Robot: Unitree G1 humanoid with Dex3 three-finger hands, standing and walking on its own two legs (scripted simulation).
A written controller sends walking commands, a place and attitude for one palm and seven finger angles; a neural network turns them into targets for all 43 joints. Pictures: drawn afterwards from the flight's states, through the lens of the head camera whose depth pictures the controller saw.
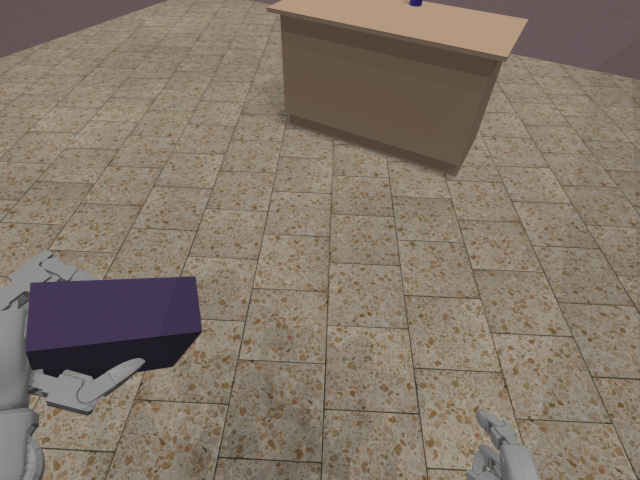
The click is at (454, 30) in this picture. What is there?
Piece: table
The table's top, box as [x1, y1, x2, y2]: [266, 0, 527, 61]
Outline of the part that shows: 266,7 267,11 502,61 506,60 527,21 527,19 425,1 422,1 422,4 416,7 411,6 409,4 409,0 281,0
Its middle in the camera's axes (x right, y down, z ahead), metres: +0.36 -1.07 +1.85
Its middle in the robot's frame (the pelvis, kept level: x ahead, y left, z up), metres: +2.11 -0.24 -0.12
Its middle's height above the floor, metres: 0.65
